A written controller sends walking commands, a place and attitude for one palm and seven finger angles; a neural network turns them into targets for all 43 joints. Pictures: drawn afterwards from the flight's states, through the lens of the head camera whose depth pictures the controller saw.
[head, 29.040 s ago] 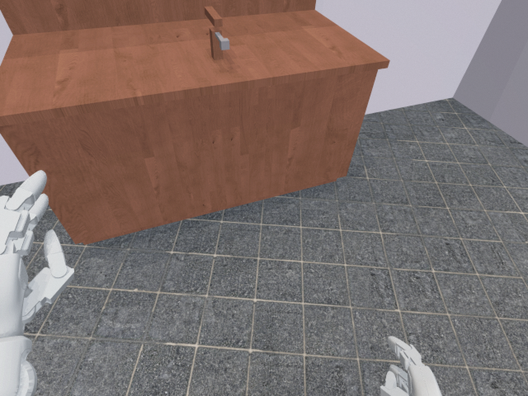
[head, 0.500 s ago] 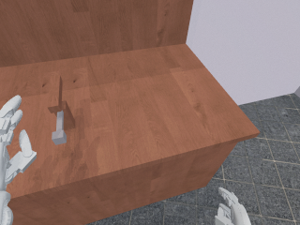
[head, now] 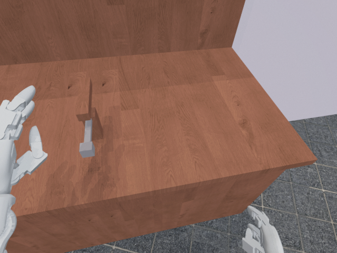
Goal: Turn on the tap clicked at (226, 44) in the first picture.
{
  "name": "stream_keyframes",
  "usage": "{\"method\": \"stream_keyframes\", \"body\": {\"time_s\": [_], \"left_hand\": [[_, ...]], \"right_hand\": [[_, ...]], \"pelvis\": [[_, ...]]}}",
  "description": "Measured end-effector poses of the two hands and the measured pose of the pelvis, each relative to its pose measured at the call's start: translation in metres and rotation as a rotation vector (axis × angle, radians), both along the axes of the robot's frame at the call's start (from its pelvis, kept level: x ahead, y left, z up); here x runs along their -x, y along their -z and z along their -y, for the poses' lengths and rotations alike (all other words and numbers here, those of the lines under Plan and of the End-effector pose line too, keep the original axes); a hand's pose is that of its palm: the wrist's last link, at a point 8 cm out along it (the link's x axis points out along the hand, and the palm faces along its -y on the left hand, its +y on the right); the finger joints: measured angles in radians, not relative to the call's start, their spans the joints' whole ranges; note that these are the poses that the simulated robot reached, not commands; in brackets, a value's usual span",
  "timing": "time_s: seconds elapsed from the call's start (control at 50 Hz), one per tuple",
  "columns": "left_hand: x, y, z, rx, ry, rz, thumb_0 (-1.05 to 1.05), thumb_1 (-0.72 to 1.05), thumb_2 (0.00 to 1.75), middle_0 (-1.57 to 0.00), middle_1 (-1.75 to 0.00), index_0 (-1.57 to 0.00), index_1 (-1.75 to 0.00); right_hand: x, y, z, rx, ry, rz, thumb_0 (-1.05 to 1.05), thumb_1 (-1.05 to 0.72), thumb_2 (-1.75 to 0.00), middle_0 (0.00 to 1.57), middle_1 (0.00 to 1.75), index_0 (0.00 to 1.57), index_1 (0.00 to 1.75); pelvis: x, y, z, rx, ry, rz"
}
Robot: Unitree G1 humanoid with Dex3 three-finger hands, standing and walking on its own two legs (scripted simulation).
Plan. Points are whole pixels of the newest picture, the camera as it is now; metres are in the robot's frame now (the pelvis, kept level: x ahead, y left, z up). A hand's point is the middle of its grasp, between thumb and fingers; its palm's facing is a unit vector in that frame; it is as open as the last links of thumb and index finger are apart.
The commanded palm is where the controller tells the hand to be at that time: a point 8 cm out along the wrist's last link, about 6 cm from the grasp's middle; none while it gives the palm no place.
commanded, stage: come to a stop and stand still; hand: left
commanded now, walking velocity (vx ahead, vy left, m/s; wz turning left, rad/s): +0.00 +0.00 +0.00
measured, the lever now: (87, 149) +0.32 +0.23 +0.05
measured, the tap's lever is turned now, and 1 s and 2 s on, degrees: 0 0 0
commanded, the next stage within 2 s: look again from close up in 0.04 s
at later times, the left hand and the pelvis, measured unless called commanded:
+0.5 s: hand (18, 169) +0.21 +0.28 +0.16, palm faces +0.36 -0.85 -0.39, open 7.4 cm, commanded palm +0.14 +0.30 +0.17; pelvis -0.01 +0.02 -0.01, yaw +0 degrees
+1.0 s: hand (63, 183) +0.19 +0.19 +0.16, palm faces +0.20 -0.91 -0.35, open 7.4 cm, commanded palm +0.12 +0.24 +0.17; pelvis -0.06 -0.02 -0.01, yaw -5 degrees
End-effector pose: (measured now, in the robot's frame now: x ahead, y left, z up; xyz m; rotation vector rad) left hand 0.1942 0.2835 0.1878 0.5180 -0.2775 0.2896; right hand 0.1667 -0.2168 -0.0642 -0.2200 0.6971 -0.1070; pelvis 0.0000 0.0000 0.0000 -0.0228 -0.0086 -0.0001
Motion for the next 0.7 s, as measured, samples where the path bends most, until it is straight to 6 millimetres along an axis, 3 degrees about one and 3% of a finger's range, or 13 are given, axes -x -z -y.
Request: {"method": "stream_keyframes", "body": {"time_s": [0.06,0.12,0.16,0.24,0.34,0.44,0.56,0.7], "left_hand": [[-0.013,-0.031,-0.023,-0.107,-0.042,0.149,0.02,0.89,0.9,-0.22,-0.3,-0.22,-0.3],[-0.018,-0.041,-0.033,-0.101,-0.06,0.221,0.01,0.89,0.9,-0.21,-0.3,-0.22,-0.3],[-0.017,-0.033,-0.027,-0.069,-0.023,0.206,0.01,0.9,0.9,-0.21,-0.3,-0.21,-0.3],[-0.009,0.002,-0.011,-0.001,0.063,0.078,0.01,0.9,0.9,-0.2,-0.3,-0.21,-0.3],[0.005,0.031,-0.022,0.027,0.057,-0.027,0.01,0.89,0.9,-0.21,-0.3,-0.22,-0.3],[0.017,0.027,-0.039,0.033,0.01,0.021,0.01,0.89,0.9,-0.22,-0.3,-0.22,-0.3],[0.028,0.013,-0.038,0.027,0.026,0.1,0.01,0.89,0.9,-0.21,-0.3,-0.21,-0.3],[0.035,0.014,-0.04,0.041,0.02,0.09,0.01,0.89,0.9,-0.21,-0.3,-0.21,-0.3]], "right_hand": [[0.007,0.006,-0.003,0.013,-0.07,-0.038,0.01,-0.9,-0.9,0.2,0.3,0.2,0.3],[0.014,0.008,0.002,0.001,-0.084,-0.052,0.01,-0.9,-0.9,0.21,0.3,0.2,0.3],[0.02,0.008,0.007,-0.004,-0.074,-0.049,0.01,-0.9,-0.9,0.21,0.3,0.2,0.3],[0.031,0.011,0.018,0.02,-0.044,-0.076,0.01,-0.9,-0.9,0.21,0.3,0.2,0.3],[0.04,0.013,0.022,0.071,-0.053,-0.14,0.01,-0.9,-0.9,0.2,0.3,0.2,0.3],[0.035,0.012,0.009,0.074,-0.098,-0.131,0.01,-0.91,-0.9,0.2,0.3,0.2,0.3],[0.022,0.01,-0.018,0.02,-0.13,-0.051,0.01,-0.91,-0.9,0.2,0.3,0.2,0.3],[0.019,0.006,-0.039,-0.046,-0.122,0.015,0.01,-0.9,-0.9,0.21,0.3,0.2,0.3]], "pelvis": [[0.002,0.002,0.004,-0.006,-0.003,-0.019],[0.001,0.003,0.003,-0.004,0.018,-0.041],[-0.001,0.004,0.0,-0.004,0.024,-0.049],[-0.003,0.005,-0.007,-0.008,0.024,-0.048],[0.002,0.006,-0.011,-0.006,0.005,-0.043],[0.01,0.007,-0.017,-0.005,-0.006,-0.032],[0.02,0.008,-0.023,-0.012,-0.005,-0.023],[0.031,0.007,-0.023,-0.025,0.025,-0.02]]}}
